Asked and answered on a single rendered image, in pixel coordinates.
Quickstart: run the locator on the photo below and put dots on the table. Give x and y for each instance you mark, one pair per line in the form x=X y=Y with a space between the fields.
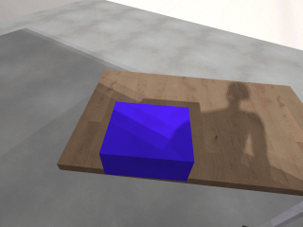
x=245 y=135

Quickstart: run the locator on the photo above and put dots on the carton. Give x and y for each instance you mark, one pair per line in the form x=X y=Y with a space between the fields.
x=148 y=141

